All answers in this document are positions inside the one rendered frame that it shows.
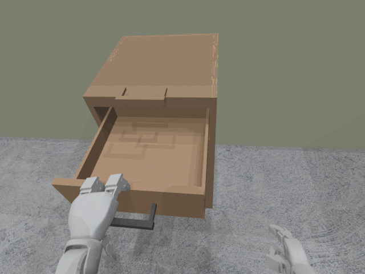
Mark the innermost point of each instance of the robot right hand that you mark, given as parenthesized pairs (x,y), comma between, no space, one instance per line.
(281,260)

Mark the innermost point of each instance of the handle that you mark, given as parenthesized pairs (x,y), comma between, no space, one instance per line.
(138,224)
(140,99)

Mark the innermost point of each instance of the cabinet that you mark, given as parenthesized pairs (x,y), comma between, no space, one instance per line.
(181,67)

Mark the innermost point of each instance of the drawer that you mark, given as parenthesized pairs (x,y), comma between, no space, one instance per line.
(161,152)

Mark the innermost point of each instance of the robot left hand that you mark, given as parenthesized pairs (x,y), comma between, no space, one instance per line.
(93,211)

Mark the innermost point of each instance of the robot left forearm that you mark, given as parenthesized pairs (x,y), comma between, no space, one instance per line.
(81,256)

